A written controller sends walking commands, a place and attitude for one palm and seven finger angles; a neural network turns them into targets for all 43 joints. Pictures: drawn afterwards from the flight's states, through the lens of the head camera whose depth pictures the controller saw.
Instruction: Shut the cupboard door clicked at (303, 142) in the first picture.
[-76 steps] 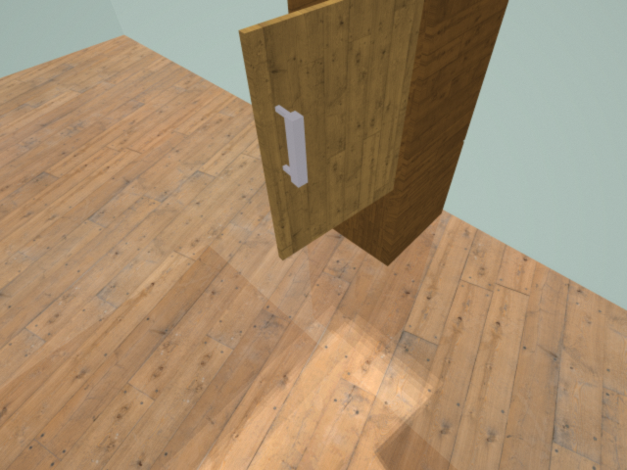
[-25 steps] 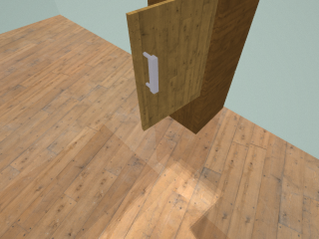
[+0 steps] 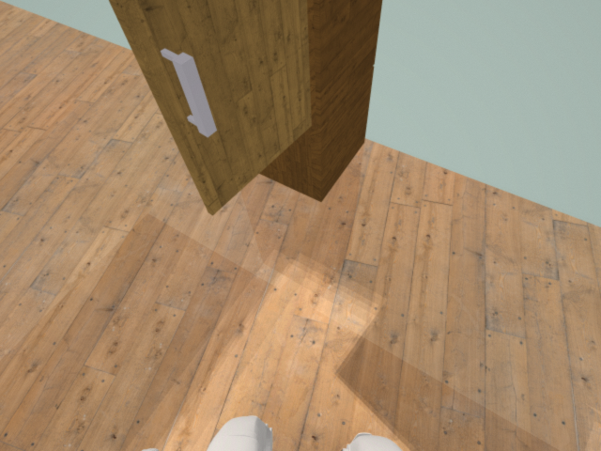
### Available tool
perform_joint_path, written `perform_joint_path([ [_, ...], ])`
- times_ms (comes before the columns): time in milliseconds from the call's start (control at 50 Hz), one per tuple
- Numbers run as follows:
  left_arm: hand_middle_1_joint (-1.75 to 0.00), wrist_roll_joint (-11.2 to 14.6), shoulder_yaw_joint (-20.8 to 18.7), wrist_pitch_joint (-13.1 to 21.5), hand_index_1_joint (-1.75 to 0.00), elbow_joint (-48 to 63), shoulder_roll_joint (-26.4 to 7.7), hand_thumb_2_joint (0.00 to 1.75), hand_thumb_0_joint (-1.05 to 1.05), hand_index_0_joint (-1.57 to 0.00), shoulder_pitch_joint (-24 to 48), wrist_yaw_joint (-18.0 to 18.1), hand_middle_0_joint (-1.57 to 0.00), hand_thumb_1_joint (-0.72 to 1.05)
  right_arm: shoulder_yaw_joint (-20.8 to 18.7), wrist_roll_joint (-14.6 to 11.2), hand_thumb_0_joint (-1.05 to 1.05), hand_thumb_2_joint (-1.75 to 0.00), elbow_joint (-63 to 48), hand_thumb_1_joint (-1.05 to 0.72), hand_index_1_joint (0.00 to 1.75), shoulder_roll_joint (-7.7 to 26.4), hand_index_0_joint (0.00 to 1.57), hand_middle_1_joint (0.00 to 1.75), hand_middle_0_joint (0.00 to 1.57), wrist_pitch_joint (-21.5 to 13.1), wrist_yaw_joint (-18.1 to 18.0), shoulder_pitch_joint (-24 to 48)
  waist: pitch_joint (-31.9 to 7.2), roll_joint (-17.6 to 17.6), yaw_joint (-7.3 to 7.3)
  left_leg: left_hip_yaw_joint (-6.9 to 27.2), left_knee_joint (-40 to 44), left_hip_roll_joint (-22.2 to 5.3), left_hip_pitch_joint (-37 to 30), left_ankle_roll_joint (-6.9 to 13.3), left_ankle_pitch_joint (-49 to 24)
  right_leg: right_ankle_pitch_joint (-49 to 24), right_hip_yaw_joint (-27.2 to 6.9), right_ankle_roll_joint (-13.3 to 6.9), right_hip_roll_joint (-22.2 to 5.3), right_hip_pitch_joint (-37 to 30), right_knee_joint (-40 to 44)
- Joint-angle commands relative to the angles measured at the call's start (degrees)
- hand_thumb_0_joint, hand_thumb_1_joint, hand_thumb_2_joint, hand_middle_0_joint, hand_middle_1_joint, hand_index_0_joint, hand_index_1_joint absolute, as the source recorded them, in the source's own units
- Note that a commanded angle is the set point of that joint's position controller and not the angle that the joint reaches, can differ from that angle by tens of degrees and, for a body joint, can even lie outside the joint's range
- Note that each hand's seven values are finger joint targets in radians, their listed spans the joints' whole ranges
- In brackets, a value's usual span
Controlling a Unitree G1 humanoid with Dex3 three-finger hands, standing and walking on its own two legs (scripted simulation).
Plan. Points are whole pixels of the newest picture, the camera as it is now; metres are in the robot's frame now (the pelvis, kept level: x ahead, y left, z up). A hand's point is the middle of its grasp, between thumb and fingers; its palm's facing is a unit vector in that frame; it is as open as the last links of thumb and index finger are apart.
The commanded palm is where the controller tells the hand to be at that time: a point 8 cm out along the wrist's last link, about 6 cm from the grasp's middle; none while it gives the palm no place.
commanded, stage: walk around to get in front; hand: left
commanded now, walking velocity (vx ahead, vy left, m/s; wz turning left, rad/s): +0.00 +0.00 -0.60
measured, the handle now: (188, 94) +0.67 +0.26 +0.04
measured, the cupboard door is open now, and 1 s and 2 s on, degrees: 83 83 83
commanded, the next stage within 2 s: none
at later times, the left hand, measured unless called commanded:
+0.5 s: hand (165, 426) +0.15 +0.23 -0.16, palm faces -0.23 -0.94 -0.23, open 7.4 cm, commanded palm none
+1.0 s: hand (245, 373) +0.23 +0.13 -0.17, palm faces -0.63 -0.75 -0.20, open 7.4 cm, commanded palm none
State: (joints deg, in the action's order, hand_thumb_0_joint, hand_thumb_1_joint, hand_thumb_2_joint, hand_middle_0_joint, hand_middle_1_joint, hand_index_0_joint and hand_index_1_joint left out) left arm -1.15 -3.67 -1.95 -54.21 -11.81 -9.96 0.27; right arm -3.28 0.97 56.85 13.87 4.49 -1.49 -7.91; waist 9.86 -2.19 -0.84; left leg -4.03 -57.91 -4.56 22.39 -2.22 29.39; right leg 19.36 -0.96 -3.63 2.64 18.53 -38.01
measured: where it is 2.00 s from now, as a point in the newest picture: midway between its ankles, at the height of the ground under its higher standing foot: outside the picture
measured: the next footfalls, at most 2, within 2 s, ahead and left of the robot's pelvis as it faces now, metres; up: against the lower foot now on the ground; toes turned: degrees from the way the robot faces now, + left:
left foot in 0.36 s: +0.06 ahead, +0.16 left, +0.00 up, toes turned -16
right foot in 0.68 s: -0.02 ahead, -0.12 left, +0.00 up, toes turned -28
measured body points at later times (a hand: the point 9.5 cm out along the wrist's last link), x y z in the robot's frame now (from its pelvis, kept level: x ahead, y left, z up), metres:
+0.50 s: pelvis +0.00 +0.04 +0.02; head +0.08 +0.05 +0.46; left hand +0.16 +0.28 -0.14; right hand +0.04 -0.23 -0.11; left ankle +0.02 +0.17 -0.72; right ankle -0.04 -0.09 -0.65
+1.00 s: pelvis +0.03 +0.03 +0.00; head +0.09 +0.01 +0.44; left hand +0.27 +0.17 -0.16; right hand -0.08 -0.23 -0.12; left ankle +0.12 +0.12 -0.73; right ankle -0.06 -0.09 -0.70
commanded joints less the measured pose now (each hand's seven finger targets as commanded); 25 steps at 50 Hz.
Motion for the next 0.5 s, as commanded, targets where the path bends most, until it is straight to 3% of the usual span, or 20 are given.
perform_joint_path([
  [0, -0.3, 0.1, -3.0, 1.3, -0.3, 3.3, -11.4, 0.9, 0.0, -0.2, -4.4, 1.8, -0.2, 0.9, -1.5, -0.4, 0.0, -0.9, -7.1, -0.9, 0.3, 5.0, 0.2, 0.3, 0.2, -2.0, -0.3, 3.0, -13.3, 9.0, -0.76, 6.6, -9.4, 0.5, 10.1, -1.6, -4.3, -32.2, -24.1, -7.2, -15.4, -14.1, 16.7],
  [60, -0.3, -0.2, -3.1, 1.3, -0.3, 3.3, -11.7, 0.9, 0.0, -0.2, -5.5, 1.9, -0.2, 0.9, -1.0, -0.7, 0.0, -0.9, -7.4, -0.9, 0.3, 3.3, 0.2, 0.3, 0.2, -2.0, -0.4, 3.5, -16.2, 5.7, -0.89, 5.4, -2.6, 1.9, 7.2, -2.0, -4.8, -35.9, -22.7, -7.0, -13.5, -16.6, 15.5],
  [160, -0.3, -0.6, -3.3, 0.7, -0.3, 3.2, -12.0, 0.9, 0.0, -0.2, -6.3, 1.3, -0.2, 0.9, -1.1, -0.9, 0.0, -0.9, -9.0, -0.9, 0.3, 3.4, 0.2, 0.3, 0.2, -2.3, -0.6, 5.8, -13.1, 11.6, -1.62, 5.7, 5.5, 3.3, 4.9, -1.7, -4.3, -31.0, -25.4, -7.1, -12.2, -13.8, 17.0],
  [200, -0.3, -0.6, -3.5, 0.4, -0.3, 3.8, -12.5, 0.9, 0.0, -0.2, -5.9, 1.1, -0.2, 0.9, -1.1, -1.1, 0.0, -0.9, -9.6, -0.9, 0.3, 3.7, 0.2, 0.3, 0.2, -2.5, -0.7, 6.5, -12.2, 11.8, -1.82, 5.8, 9.7, 4.1, 2.8, -1.1, -3.4, -29.3, -27.3, -7.3, -11.8, -12.1, 17.4],
  [240, -0.3, -0.7, -3.8, 0.2, -0.3, 4.4, -12.8, 0.9, 0.0, -0.2, -4.3, 1.0, -0.2, 0.9, -1.1, -1.3, 0.0, -0.9, -9.7, -0.9, 0.3, 4.0, 0.2, 0.3, 0.2, -2.7, -0.8, 5.1, -12.5, 11.3, -0.86, 6.4, 15.5, 4.5, -0.9, -0.5, -3.7, -27.0, -28.9, -6.7, -11.4, -9.4, 17.1],
  [280, -0.3, -0.3, -3.6, -0.1, -0.3, 5.2, -12.7, 0.9, 0.0, -0.2, -1.6, 0.9, -0.2, 0.9, -1.1, -1.5, 0.0, -0.9, -8.4, -0.9, 0.3, 4.3, 0.2, 0.3, 0.2, -3.2, -1.1, 0.3, -13.8, 9.3, 1.65, 6.1, 27.6, 4.9, -10.5, 0.0, -10.2, -24.0, -27.7, -3.8, -9.1, -4.6, 14.3],
  [300, -0.3, 0.1, -3.2, -0.2, -0.3, 5.9, -11.3, 0.9, 0.0, -0.2, -0.2, 0.7, -0.2, 0.9, -1.4, -1.3, 0.0, -0.9, -7.5, -0.9, 0.3, 6.0, 0.2, 0.3, 0.2, -3.8, -1.5, -3.0, -14.8, 6.4, 3.39, 7.3, 34.9, 2.0, -19.9, 0.6, -14.4, -16.2, -24.3, -0.9, -6.1, 3.0, 11.6],
  [320, -0.3, 0.9, -2.4, -0.3, -0.3, 7.1, -7.9, 0.9, 0.0, -0.2, -0.7, 0.1, -0.2, 0.9, -2.2, -0.4, 0.0, -0.9, -7.7, -0.9, 0.3, 11.1, 0.2, 0.3, 0.2, -4.4, -1.8, -3.4, -14.2, -8.9, 3.6, 20.7, 42.9, -10.6, -26.3, 4.2, -10.2, 0.0, -15.8, 2.4, 1.3, 14.6, 2.4],
  [340, -0.3, 0.7, -2.3, -0.2, -0.3, 8.3, -8.0, 0.9, 0.0, -0.2, 1.1, -0.6, -0.2, 0.9, -2.8, 0.3, 0.0, -0.9, -9.0, -0.9, 0.3, 14.7, 0.2, 0.3, 0.2, -4.2, -2.0, -3.2, -11.6, -17.1, 3.59, 31.3, 46.0, -22.8, -21.3, 10.0, -15.2, 15.9, -5.0, 5.6, 3.0, 17.5, -11.9],
  [360, -0.3, 0.1, -2.7, -0.1, -0.3, 8.7, -10.0, 0.9, 0.0, -0.2, 2.8, -0.8, -0.2, 0.9, -2.2, 0.6, 0.0, -0.9, -9.9, -0.9, 0.3, 13.8, 0.2, 0.3, 0.2, -4.0, -2.0, -1.7, -9.3, -9.8, 2.92, 29.8, 44.6, -24.6, -14.1, 13.5, -19.1, 14.4, -5.5, 6.4, -0.9, 15.3, -19.7],
  [380, -0.3, -0.2, -3.2, 0.1, -0.3, 9.3, -9.6, 0.9, 0.0, -0.2, 0.8, -1.5, -0.2, 0.9, -1.8, 1.2, 0.0, -0.9, -11.7, -0.9, 0.3, 13.0, 0.2, 0.3, 0.2, -4.2, -1.9, 1.0, -9.2, -5.5, 0.78, 25.7, 44.2, -23.1, -9.0, 14.9, -20.1, 12.4, -3.4, 6.9, -1.9, 13.2, -25.4],
  [400, -0.3, -0.8, -3.4, -0.3, -0.3, 7.4, -9.5, 0.9, 0.0, -0.2, 1.7, -1.8, -0.2, 0.9, -1.5, 1.4, 0.0, -0.9, -11.3, -0.9, 0.3, 10.7, 0.2, 0.3, 0.2, -4.6, -1.7, 1.6, -9.1, -6.6, 0.08, 20.6, 41.0, -17.0, -11.5, 12.9, -31.6, 9.5, -2.9, 7.2, -1.2, 14.6, -27.9],
  [420, -0.3, -0.4, -3.1, -0.5, -0.3, 6.9, -8.7, 0.9, 0.0, -0.2, 1.8, -2.1, -0.2, 0.9, -1.2, 1.3, 0.0, -0.9, -11.1, -0.9, 0.3, 10.2, 0.2, 0.3, 0.2, -4.6, -1.8, 0.8, -9.7, -7.5, -0.01, 14.4, 38.3, -14.6, -13.8, 11.5, -40.1, 8.4, -2.0, 7.3, -1.7, 15.1, -28.6],
  [440, -0.3, -0.2, -2.8, -0.7, -0.3, 7.4, -7.8, 0.9, 0.0, -0.2, 1.7, -2.3, -0.2, 0.9, -1.2, 1.3, 0.0, -0.9, -11.2, -0.9, 0.3, 9.8, 0.2, 0.3, 0.2, -4.6, -1.8, -0.2, -10.3, -8.3, 0.12, 9.7, 36.0, -12.7, -16.1, 10.2, -46.1, 8.1, -0.6, 7.4, -2.2, 15.4, -27.3],
  [480, -0.3, 0.0, -2.1, -0.6, -0.3, 8.1, -7.1, 0.9, 0.0, -0.2, 3.6, -2.7, -0.2, 0.9, -1.3, 1.3, 0.0, -0.9, -10.5, -0.9, 0.3, 9.8, 0.2, 0.3, 0.2, -4.6, -1.9, -2.7, -11.8, -10.5, 1.32, 5.9, 33.5, -11.3, -19.7, 8.8, -51.7, 8.1, 2.1, 7.4, -2.4, 13.9, -21.4],
])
